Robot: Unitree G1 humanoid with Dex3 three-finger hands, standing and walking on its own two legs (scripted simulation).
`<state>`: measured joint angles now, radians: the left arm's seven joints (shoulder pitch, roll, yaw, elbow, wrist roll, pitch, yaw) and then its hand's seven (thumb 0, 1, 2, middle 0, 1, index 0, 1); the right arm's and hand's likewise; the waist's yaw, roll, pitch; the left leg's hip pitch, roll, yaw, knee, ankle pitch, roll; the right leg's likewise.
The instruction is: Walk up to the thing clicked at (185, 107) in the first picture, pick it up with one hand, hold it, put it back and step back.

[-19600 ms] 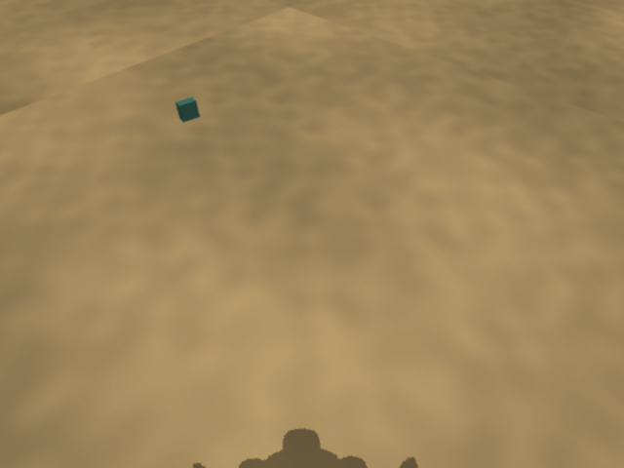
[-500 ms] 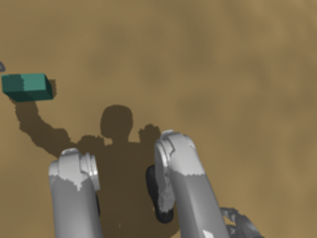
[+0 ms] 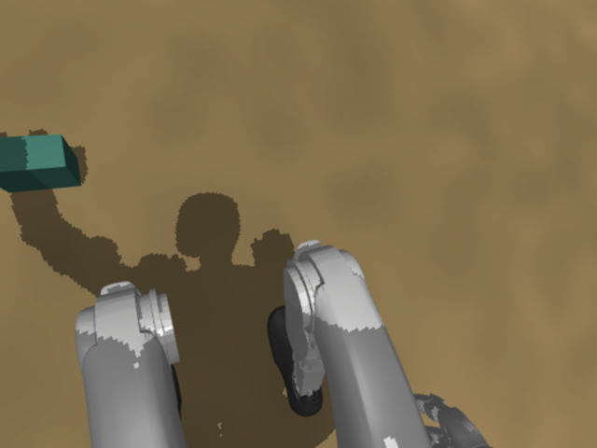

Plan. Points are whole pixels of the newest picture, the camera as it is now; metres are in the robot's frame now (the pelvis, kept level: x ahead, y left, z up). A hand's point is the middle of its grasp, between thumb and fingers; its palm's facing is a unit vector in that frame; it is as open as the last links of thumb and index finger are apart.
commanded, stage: rise first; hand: left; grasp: from above
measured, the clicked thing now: (33, 164) +0.52 +0.28 -0.29
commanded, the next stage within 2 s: approach in 1.18 s
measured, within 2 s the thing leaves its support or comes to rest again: neither
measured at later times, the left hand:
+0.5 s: hand out of the picture +0.47 +0.32 -0.18, palm faces -0.46 -0.06 -0.89, open 13.2 cm
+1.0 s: hand out of the picture +0.48 +0.32 -0.17, palm faces -0.46 -0.04 -0.89, open 13.1 cm
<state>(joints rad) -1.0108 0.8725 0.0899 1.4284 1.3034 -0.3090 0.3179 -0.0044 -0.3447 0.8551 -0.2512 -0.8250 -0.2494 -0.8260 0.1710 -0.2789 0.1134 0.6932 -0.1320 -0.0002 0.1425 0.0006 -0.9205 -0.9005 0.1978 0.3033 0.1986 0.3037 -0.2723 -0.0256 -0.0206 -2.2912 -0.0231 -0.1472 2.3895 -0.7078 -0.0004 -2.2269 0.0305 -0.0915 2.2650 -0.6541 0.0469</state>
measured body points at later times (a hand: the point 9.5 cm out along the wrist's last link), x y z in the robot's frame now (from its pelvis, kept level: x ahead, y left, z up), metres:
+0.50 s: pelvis +0.00 +0.00 -0.01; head +0.25 +0.10 +0.35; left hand +0.49 +0.32 -0.13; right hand +0.04 -0.27 -0.09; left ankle +0.07 +0.12 -0.31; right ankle +0.11 -0.13 -0.31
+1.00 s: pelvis +0.00 +0.00 -0.01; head +0.25 +0.10 +0.36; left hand +0.50 +0.32 -0.12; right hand +0.04 -0.26 -0.09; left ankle +0.07 +0.12 -0.31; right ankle +0.11 -0.13 -0.31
